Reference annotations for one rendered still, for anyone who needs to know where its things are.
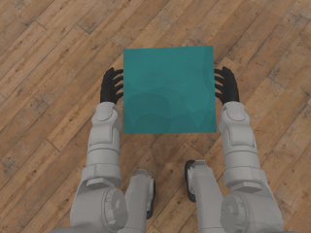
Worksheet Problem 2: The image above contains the robot right upper arm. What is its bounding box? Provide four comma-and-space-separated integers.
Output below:
220, 190, 302, 233

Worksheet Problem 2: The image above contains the right robot forearm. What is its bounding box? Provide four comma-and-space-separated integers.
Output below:
218, 101, 283, 221

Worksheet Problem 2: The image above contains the robot left upper arm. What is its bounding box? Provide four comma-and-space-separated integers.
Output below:
48, 186, 128, 233

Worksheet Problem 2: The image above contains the robot thigh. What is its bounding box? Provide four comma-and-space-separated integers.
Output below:
117, 174, 155, 233
188, 165, 225, 233

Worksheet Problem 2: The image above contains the left robot forearm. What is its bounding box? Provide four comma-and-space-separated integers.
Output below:
70, 102, 122, 224

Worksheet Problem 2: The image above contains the left robot thigh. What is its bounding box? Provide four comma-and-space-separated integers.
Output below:
117, 174, 155, 233

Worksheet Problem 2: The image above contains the right robot thigh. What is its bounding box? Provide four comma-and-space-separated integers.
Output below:
188, 165, 225, 233

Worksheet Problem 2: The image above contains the right robot hand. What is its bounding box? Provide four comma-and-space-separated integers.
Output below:
214, 66, 240, 105

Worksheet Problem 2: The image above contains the left robot hand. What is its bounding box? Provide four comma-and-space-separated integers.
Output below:
100, 67, 123, 106

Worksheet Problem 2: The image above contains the carton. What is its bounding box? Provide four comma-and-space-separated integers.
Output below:
123, 46, 217, 134

